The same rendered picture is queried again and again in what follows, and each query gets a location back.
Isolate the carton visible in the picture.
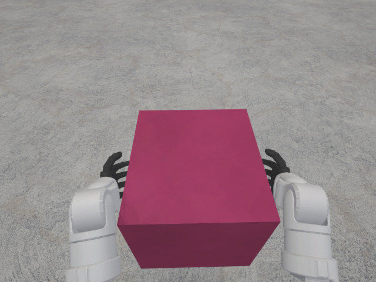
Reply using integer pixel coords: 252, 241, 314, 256
117, 109, 281, 268

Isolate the right robot hand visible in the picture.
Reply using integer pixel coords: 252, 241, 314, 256
262, 149, 290, 194

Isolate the robot left forearm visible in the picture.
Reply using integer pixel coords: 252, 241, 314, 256
66, 177, 122, 282

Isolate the left robot hand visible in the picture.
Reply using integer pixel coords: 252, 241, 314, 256
100, 152, 129, 199

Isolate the robot right forearm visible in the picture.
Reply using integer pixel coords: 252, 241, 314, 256
273, 173, 339, 282

